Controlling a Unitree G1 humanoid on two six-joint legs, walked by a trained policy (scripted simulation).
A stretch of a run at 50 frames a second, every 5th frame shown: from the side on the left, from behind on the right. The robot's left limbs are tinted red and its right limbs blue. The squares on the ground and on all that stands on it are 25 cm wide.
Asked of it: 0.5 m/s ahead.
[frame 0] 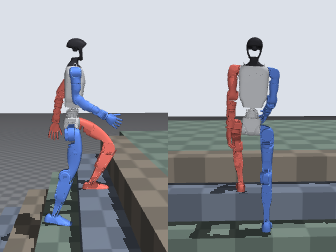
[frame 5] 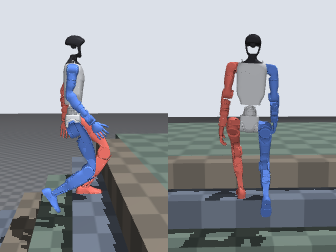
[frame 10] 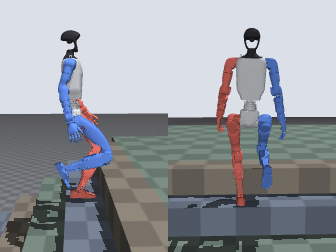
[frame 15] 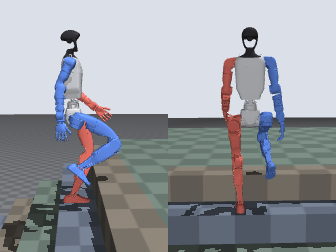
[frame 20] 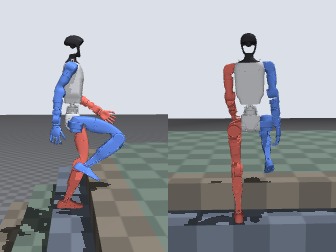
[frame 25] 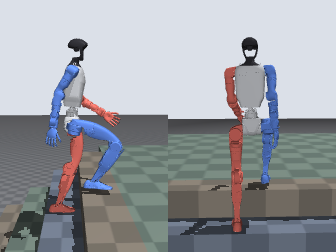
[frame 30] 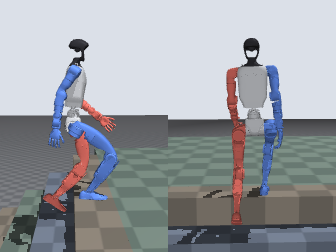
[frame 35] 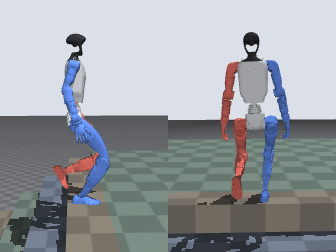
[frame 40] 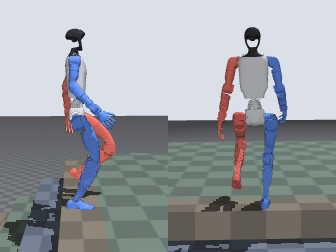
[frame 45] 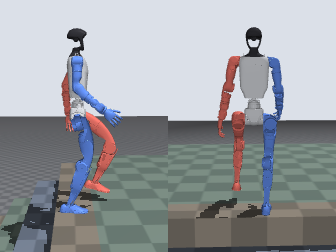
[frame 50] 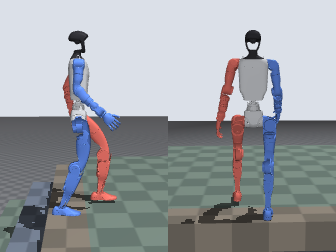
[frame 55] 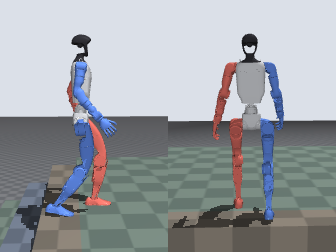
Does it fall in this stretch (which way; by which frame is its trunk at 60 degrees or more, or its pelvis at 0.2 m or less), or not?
no
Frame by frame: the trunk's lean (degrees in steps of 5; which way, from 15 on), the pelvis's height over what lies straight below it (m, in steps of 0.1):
0: 5, 0.8
5: 5, 0.6
10: 5, 0.7
15: 5, 0.8
20: 0, 0.8
25: 5, 0.8
30: 5, 0.8
35: 5, 0.7
40: 0, 0.7
45: 0, 0.8
50: 0, 0.8
55: 0, 0.8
